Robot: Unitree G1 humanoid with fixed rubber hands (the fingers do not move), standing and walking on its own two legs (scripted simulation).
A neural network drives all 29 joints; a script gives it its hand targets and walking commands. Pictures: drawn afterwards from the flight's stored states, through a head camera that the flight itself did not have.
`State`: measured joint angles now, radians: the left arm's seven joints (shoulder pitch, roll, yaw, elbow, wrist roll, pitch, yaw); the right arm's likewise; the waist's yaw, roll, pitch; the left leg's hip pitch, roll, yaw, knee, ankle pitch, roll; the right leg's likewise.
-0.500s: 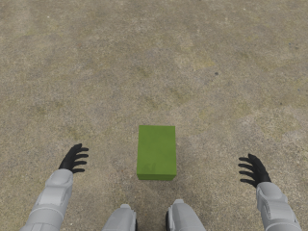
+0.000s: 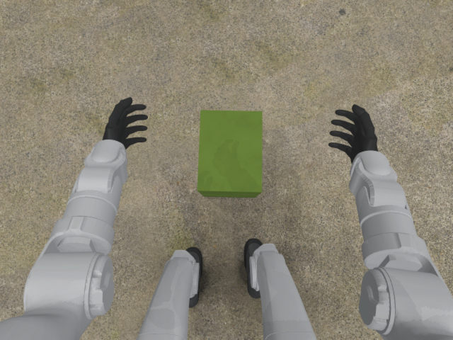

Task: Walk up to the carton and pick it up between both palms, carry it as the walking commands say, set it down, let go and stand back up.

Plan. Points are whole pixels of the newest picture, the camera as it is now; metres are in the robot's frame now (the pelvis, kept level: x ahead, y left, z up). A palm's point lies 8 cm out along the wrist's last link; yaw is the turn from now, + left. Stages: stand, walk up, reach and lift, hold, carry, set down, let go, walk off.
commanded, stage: reach and lift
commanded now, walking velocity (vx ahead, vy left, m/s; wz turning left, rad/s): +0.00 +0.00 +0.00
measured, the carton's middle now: (230, 158) +0.50 -0.02 -0.57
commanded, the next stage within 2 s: none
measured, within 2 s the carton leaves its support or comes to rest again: neither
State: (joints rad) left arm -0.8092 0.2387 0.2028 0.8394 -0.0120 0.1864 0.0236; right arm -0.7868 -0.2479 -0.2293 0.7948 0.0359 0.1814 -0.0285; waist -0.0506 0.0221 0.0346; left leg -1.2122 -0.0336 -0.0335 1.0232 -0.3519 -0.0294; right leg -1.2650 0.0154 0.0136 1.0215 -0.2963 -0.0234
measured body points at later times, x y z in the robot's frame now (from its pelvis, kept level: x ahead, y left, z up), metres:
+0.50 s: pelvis +0.02 +0.01 -0.02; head +0.33 -0.01 +0.30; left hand +0.52 +0.15 -0.16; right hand +0.50 -0.23 -0.15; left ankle +0.06 +0.13 -0.65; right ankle +0.08 -0.10 -0.65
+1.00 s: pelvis -0.02 +0.01 -0.17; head +0.31 -0.01 +0.13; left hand +0.51 +0.15 -0.31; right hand +0.49 -0.23 -0.31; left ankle +0.06 +0.13 -0.65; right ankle +0.08 -0.10 -0.65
